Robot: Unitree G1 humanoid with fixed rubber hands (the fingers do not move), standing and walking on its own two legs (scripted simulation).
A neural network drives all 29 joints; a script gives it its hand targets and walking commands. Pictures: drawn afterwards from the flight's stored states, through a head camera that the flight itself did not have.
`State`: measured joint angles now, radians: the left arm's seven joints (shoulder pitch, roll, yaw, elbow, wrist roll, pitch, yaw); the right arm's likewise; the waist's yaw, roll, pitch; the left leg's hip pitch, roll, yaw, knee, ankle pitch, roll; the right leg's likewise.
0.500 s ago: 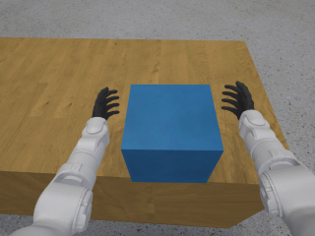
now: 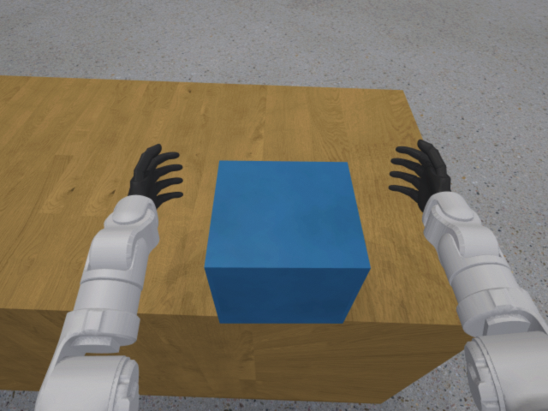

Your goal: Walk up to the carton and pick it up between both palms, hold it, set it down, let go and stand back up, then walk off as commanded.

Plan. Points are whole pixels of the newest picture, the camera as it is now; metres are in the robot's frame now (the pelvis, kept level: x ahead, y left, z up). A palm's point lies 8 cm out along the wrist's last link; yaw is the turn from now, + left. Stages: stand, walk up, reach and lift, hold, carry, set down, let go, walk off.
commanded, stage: set down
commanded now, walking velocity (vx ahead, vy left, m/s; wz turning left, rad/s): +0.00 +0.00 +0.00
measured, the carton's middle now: (282, 243) +0.37 +0.03 +0.03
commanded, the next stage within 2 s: let go in 1.76 s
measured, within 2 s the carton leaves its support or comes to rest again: neither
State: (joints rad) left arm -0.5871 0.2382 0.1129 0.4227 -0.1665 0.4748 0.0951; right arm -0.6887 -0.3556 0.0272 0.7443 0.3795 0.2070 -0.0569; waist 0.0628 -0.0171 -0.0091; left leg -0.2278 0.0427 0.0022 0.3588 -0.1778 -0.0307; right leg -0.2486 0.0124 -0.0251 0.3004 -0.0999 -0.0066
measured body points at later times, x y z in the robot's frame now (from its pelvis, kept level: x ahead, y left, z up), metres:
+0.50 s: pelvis +0.01 +0.01 +0.00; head +0.03 +0.02 +0.45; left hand +0.31 +0.23 +0.07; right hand +0.35 -0.19 +0.07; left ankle +0.00 +0.14 -0.75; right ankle +0.03 -0.11 -0.75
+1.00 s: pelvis +0.01 +0.00 +0.00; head +0.02 +0.01 +0.45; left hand +0.25 +0.22 +0.03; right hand +0.26 -0.20 +0.03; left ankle +0.00 +0.14 -0.75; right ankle +0.03 -0.11 -0.75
